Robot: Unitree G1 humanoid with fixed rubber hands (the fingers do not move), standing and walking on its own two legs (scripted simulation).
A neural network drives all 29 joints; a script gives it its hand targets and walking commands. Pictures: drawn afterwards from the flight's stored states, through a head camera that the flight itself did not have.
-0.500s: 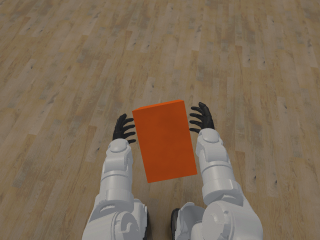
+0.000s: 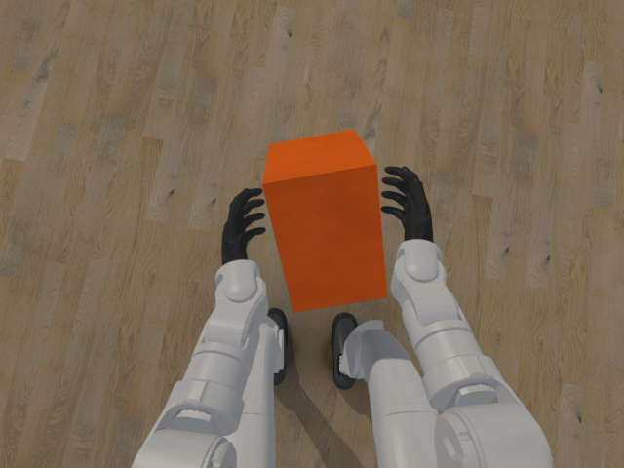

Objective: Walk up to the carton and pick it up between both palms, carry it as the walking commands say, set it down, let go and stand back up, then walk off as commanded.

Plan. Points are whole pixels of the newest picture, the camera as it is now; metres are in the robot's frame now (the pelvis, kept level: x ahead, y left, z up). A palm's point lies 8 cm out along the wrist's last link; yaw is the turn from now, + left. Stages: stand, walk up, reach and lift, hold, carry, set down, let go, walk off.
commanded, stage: set down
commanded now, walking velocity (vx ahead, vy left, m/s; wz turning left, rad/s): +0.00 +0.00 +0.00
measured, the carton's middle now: (325, 217) +0.41 -0.01 -0.23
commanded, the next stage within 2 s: none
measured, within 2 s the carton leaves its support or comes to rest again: neither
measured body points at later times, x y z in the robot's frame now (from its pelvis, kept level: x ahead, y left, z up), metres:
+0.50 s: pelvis +0.00 +0.00 -0.05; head +0.30 +0.02 +0.28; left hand +0.39 +0.11 -0.21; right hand +0.41 -0.13 -0.20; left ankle +0.10 +0.10 -0.67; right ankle +0.08 -0.09 -0.67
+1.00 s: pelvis -0.04 +0.00 -0.13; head +0.30 +0.01 +0.17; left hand +0.42 +0.11 -0.30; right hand +0.45 -0.11 -0.28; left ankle +0.10 +0.10 -0.67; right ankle +0.08 -0.09 -0.67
